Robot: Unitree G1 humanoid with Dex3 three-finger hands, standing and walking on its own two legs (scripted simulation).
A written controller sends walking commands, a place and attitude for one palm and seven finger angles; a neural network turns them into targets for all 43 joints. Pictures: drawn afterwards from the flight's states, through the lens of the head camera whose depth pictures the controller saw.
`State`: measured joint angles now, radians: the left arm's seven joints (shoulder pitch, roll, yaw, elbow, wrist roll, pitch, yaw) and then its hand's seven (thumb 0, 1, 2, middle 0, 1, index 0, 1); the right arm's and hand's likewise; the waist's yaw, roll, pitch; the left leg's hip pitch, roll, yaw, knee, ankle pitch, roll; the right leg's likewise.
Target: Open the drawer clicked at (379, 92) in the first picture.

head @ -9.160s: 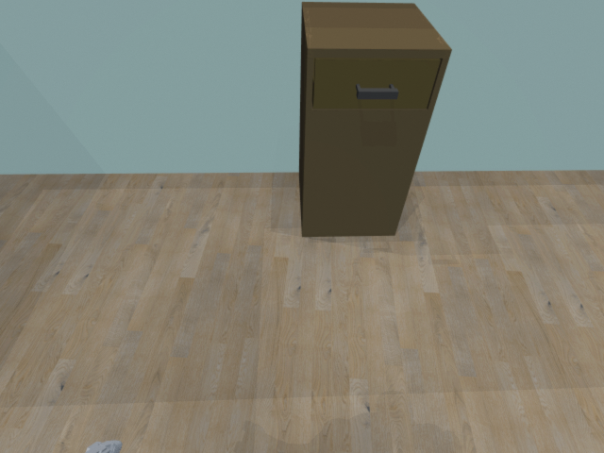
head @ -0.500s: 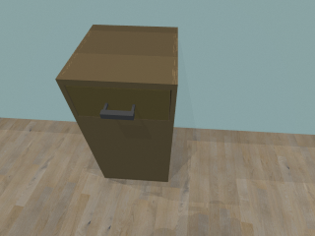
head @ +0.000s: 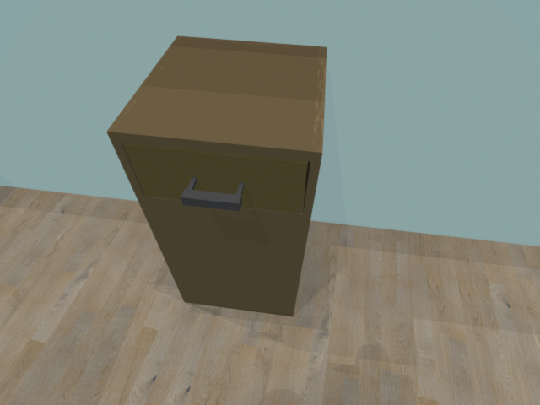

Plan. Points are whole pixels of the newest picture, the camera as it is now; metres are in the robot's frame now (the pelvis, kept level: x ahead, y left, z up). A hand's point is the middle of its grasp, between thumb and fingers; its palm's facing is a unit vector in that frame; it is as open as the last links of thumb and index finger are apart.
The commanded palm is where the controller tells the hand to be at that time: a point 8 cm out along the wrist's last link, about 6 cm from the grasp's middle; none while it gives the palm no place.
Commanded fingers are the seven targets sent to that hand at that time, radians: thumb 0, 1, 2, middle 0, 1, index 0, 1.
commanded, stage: come to a stop and stand still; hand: left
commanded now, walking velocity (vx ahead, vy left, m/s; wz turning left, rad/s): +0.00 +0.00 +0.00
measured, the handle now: (214, 192) +0.52 +0.17 -0.05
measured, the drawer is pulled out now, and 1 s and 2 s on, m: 0.00 0.00 0.00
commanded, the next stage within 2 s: look again from close up in 0.20 s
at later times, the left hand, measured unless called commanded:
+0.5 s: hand out of the picture +0.01 +0.19 -0.17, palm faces -0.01 -0.97 -0.22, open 7.4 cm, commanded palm none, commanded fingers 0.00 0.90 0.90 -0.20 -0.30 -0.20 -0.30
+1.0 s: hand out of the picture +0.07 +0.20 -0.11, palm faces +0.00 -0.90 -0.43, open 7.4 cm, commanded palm +0.08 +0.23 -0.05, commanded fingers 0.00 0.74 0.83 -0.21 -0.41 -0.21 -0.41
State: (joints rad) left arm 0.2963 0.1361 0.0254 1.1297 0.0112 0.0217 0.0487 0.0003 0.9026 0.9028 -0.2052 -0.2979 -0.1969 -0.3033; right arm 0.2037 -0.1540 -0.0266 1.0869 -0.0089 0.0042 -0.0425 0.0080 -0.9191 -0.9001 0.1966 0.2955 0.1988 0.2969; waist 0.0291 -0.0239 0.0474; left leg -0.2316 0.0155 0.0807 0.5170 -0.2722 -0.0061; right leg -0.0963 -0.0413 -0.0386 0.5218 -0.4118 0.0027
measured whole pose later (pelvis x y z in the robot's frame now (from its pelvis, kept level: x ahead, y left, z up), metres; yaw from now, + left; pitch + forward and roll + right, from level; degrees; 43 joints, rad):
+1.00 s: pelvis -0.03 +0.00 +0.00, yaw +0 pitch +1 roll +2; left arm 0.49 0.22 -0.05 0.33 0.13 0.07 0.17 0.02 0.90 0.89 -0.21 -0.31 -0.20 -0.32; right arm 0.32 -0.19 0.00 0.92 0.03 -0.20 -0.09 0.02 -0.92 -0.90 0.20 0.30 0.20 0.30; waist 0.02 -0.01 0.00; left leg -0.34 0.01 0.09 0.55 -0.24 0.00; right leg -0.24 -0.05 -0.03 0.62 -0.41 -0.01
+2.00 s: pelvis -0.04 +0.01 -0.03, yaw -3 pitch +9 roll +0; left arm 0.18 0.43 0.03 0.00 0.97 -0.03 0.38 0.00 -0.21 0.43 -0.31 -1.01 -0.30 -1.02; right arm 0.16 -0.27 -0.08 0.62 -0.05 0.09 -0.02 0.02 -0.91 -0.90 0.20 0.30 0.20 0.30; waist 0.03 0.06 -0.10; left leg -0.64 0.01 0.00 0.82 -0.34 -0.01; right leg -0.52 0.00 0.00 0.84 -0.47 0.00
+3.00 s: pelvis -0.05 +0.00 +0.00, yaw -2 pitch +2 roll +0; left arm -0.10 0.46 -0.10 0.17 0.92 0.01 0.07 -0.01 -0.50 0.30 -0.32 -1.20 -0.31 -1.20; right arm 0.14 -0.25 -0.01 0.63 0.01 0.12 -0.05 0.01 -0.91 -0.90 0.20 0.30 0.20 0.30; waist 0.05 0.07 -0.03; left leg -0.40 0.01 -0.02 0.56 -0.20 -0.01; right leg -0.29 -0.01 -0.02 0.60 -0.35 -0.01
